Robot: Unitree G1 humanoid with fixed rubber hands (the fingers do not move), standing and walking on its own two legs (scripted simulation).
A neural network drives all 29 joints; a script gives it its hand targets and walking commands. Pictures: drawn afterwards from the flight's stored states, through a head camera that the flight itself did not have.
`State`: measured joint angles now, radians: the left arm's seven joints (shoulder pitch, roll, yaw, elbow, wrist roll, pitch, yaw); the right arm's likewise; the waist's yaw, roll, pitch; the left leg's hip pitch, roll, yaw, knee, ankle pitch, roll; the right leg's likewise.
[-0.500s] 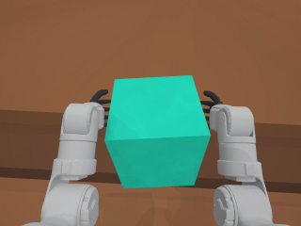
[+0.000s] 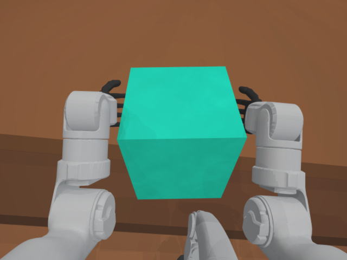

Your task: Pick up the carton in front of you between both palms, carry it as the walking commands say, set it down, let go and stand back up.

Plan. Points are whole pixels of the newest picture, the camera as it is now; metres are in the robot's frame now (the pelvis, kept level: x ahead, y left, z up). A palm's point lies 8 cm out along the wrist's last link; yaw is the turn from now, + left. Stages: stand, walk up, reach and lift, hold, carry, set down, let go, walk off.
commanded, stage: carry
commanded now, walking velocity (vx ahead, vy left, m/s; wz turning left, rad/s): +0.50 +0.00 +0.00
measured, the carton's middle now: (178, 137) +0.38 -0.01 +0.09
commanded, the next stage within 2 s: none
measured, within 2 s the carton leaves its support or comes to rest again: neither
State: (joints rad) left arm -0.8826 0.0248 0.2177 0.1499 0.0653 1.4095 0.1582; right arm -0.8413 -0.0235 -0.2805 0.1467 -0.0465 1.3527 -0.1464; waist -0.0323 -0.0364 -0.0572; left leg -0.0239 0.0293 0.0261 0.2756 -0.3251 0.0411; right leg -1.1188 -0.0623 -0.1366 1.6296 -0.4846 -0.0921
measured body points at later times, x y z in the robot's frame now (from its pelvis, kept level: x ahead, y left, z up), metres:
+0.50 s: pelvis +0.31 +0.01 +0.13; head +0.33 -0.02 +0.58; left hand +0.70 +0.16 +0.34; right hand +0.71 -0.14 +0.33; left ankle +0.48 +0.12 -0.39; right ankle +0.20 -0.08 -0.61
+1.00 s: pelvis +0.64 +0.00 +0.27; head +0.67 +0.03 +0.72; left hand +1.05 +0.14 +0.45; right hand +1.03 -0.16 +0.47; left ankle +0.54 +0.11 -0.48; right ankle +0.82 -0.13 -0.25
